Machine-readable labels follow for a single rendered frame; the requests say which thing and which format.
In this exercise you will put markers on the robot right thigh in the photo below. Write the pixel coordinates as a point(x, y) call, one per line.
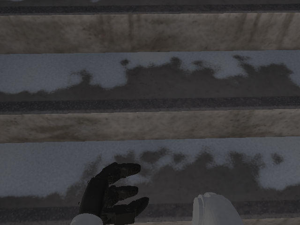
point(214, 209)

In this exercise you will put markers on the left robot forearm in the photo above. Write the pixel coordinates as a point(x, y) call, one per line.
point(86, 219)

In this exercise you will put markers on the robot left hand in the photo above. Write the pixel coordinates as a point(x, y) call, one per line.
point(99, 199)

